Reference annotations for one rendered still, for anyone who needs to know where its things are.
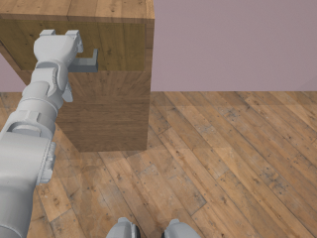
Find robot left upper arm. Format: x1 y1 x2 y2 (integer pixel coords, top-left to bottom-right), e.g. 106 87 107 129
0 132 56 238

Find handle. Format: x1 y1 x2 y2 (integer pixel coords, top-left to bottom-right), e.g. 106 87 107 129
67 49 99 72

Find robot right shin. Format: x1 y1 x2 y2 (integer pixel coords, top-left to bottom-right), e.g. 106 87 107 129
167 218 179 227

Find drawer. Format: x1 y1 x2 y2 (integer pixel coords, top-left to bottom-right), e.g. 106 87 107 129
0 19 145 71

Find left robot hand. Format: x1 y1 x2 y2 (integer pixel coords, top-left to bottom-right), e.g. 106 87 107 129
34 29 84 102

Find robot left forearm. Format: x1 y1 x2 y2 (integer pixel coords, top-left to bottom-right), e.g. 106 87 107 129
0 59 68 141

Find cabinet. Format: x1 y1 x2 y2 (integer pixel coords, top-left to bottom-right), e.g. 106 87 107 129
0 0 156 153

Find robot left thigh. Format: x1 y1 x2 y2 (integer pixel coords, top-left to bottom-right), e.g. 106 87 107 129
106 221 137 238

